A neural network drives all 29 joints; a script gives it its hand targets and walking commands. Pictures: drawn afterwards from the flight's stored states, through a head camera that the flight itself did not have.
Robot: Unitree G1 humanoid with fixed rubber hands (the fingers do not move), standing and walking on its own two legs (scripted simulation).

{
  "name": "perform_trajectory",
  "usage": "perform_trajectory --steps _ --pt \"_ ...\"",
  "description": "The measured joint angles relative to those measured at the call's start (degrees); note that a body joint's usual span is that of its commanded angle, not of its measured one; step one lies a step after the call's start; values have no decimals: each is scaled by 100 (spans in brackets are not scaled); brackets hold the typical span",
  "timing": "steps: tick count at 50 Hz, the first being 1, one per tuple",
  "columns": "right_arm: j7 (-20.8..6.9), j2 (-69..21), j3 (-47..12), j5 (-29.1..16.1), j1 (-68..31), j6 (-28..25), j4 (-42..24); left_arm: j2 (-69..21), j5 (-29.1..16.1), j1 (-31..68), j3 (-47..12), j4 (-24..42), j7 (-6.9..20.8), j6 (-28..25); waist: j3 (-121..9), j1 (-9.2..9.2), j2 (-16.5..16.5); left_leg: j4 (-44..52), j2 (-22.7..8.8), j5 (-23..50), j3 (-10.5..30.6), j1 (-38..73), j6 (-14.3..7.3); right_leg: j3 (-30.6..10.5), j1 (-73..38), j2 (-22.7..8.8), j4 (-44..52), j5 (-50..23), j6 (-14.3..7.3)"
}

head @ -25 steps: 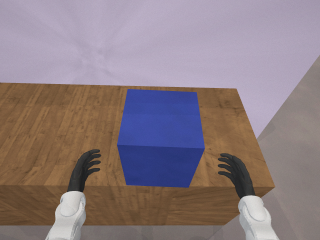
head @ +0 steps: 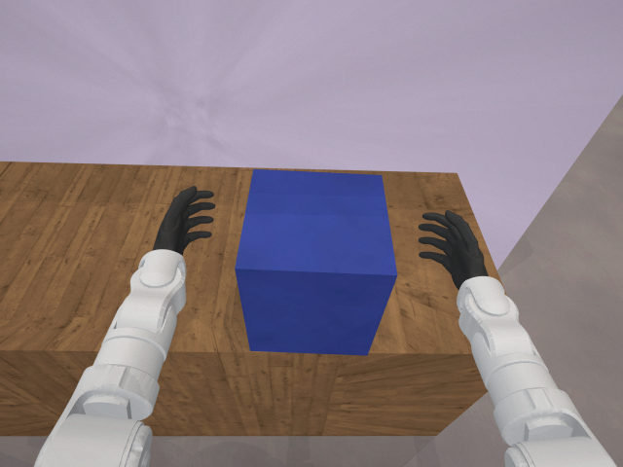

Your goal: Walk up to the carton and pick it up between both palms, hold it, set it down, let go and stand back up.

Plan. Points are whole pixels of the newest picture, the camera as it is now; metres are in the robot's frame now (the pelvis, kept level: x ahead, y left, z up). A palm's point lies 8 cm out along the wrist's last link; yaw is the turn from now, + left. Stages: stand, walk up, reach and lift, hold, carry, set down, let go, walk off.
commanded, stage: reach and lift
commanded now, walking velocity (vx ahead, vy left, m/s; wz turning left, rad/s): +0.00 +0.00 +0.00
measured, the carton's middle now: (313, 266) +0.43 +0.00 -0.05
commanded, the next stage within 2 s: none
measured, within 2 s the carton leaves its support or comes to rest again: neither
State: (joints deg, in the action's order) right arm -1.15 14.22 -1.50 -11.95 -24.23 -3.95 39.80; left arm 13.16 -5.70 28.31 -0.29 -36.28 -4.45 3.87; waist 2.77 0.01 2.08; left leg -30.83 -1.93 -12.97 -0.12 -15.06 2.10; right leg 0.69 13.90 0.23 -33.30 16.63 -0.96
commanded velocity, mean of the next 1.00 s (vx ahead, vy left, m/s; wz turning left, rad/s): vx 0.00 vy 0.00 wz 0.00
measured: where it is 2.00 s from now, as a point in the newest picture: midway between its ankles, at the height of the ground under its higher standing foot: outside the picture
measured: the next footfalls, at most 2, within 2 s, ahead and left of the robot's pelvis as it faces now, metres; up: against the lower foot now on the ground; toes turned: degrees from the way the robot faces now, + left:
none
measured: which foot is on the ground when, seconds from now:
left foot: down 0.00-1.00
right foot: down 0.00-1.00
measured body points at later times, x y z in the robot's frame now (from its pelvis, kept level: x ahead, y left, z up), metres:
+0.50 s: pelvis +0.02 +0.00 +0.00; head +0.06 +0.01 +0.45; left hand +0.45 +0.19 +0.10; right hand +0.44 -0.20 +0.10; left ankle +0.04 +0.14 -0.73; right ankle +0.02 -0.11 -0.73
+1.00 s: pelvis +0.02 +0.01 +0.00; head +0.08 +0.01 +0.44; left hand +0.45 +0.20 +0.05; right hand +0.45 -0.19 +0.06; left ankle +0.04 +0.14 -0.73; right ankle +0.02 -0.11 -0.73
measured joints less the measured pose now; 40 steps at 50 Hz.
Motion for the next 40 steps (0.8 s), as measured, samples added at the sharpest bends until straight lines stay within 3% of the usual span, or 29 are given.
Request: perform_trajectory --steps 8,28,34,40 --pt "46 75 7 -9 -814 255 522 9 -25 709 -1 -662 -13 128 3 -1 -7 1 0 -19 0 -86 -1 0 79 0 17 10 0" --pt "83 461 -190 -480 -1699 255 1026 87 -54 1377 -1 -696 -13 262 -192 -1 -93 2 -26 -65 0 -645 -6 -1 566 27 181 -40 17" --pt "83 480 -218 -504 -2055 250 1408 117 -61 1756 0 -1113 -13 223 -426 -1 -89 2 -29 -26 0 -934 -11 -2 856 30 181 -80 18" --pt "83 456 -394 -532 -2372 68 2036 118 -61 1995 0 -1862 -14 -202 -532 -1 -97 1 -31 -4 0 -1066 -11 -2 988 32 181 -101 20"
